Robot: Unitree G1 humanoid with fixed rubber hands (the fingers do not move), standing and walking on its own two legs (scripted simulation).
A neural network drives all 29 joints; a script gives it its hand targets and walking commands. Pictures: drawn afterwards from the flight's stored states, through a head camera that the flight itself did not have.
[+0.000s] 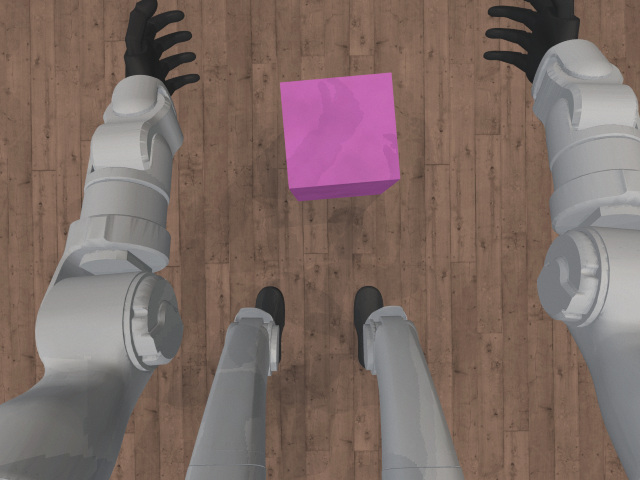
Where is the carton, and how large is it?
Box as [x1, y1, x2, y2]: [280, 72, 399, 200]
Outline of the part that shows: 391,72 280,82 289,189 298,200 381,193 399,179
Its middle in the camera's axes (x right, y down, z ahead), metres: +0.04 -0.21 +0.84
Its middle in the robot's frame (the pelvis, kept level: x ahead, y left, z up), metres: +0.56 -0.03 -0.53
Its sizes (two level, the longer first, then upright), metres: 0.210 0.200 0.250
